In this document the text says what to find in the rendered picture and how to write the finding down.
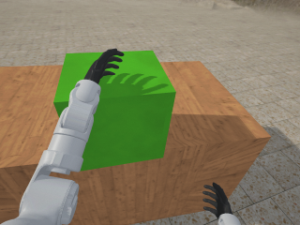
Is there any left robot hand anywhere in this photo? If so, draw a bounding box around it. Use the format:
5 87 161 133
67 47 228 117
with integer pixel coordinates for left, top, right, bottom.
84 48 124 84

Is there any right robot hand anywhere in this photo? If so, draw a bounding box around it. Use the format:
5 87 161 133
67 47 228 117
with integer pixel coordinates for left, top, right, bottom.
202 182 233 220

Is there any carton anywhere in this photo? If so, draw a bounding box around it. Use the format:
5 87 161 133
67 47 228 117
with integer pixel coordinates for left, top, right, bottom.
53 51 176 172

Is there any pedestal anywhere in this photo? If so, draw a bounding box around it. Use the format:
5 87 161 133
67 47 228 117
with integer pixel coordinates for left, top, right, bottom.
0 61 271 225

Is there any robot right forearm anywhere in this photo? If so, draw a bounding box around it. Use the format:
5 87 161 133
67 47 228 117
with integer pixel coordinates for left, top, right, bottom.
217 213 241 225

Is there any robot left forearm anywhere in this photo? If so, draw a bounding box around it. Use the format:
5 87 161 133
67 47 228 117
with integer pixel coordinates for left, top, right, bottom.
19 79 101 214

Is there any robot left upper arm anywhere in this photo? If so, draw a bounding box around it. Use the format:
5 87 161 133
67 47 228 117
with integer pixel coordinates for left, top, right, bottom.
0 174 80 225

